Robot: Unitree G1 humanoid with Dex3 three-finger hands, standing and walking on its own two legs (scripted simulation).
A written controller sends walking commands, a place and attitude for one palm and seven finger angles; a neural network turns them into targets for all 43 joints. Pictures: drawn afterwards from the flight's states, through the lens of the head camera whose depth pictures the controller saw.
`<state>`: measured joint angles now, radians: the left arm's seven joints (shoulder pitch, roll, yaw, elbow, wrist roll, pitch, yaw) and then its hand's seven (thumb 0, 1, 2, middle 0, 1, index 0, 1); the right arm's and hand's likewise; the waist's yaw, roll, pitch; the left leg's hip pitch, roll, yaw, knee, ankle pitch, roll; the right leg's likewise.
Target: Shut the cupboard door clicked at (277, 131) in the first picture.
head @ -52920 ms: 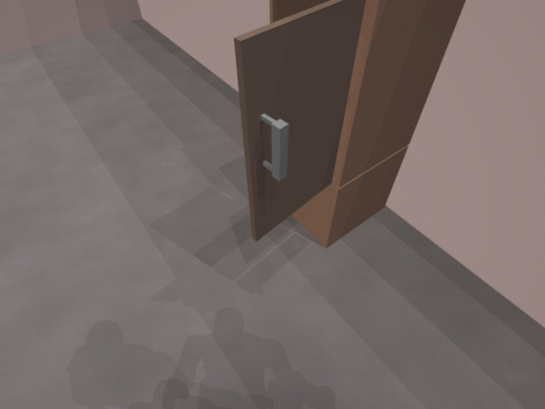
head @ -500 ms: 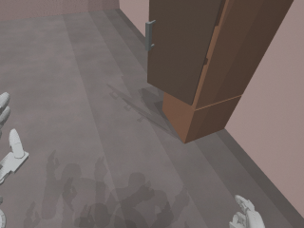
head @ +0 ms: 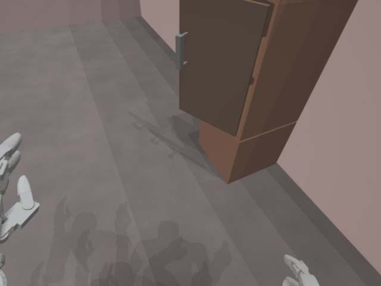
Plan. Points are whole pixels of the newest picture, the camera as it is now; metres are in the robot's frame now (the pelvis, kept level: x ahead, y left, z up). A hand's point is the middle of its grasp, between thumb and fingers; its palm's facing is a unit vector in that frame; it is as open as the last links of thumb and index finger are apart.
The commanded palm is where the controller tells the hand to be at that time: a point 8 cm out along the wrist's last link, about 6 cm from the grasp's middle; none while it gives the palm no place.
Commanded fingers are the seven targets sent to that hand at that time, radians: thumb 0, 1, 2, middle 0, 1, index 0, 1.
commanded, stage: let the arm hang, fingers relaxed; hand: left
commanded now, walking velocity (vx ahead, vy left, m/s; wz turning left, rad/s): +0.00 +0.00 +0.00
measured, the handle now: (182, 51) +1.02 +0.09 +0.01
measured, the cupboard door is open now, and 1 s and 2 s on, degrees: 28 28 28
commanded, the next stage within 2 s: look to check the result in 1.08 s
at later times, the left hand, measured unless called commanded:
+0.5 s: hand out of the picture -0.06 +0.21 -0.17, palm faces +0.01 -0.97 -0.23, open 7.1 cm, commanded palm none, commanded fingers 0.00 0.90 0.90 -0.20 -0.30 -0.20 -0.30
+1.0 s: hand out of the picture -0.06 +0.16 -0.17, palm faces +0.01 -0.99 -0.12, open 7.3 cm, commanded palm none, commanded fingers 0.00 0.90 0.90 -0.20 -0.30 -0.20 -0.30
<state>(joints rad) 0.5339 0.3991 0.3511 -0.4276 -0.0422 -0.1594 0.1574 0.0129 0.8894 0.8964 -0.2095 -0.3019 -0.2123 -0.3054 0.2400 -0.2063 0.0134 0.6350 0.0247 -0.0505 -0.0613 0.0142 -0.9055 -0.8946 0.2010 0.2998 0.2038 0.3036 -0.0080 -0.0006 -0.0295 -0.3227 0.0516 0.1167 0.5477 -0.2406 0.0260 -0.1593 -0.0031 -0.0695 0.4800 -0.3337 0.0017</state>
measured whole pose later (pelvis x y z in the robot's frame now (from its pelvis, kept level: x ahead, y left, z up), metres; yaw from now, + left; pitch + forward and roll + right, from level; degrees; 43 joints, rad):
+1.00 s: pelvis -0.03 +0.02 +0.01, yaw -1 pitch -2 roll +0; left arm 0.34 0.09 -0.01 1.14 0.02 0.00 0.04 0.00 0.91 0.90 -0.20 -0.30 -0.20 -0.30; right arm 0.32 -0.12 -0.01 1.12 -0.01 0.02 -0.03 0.01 -0.91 -0.89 0.20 0.30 0.20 0.30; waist -0.02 0.00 0.01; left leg -0.25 0.01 0.14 0.40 -0.13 0.06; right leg -0.14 -0.04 -0.05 0.42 -0.26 0.02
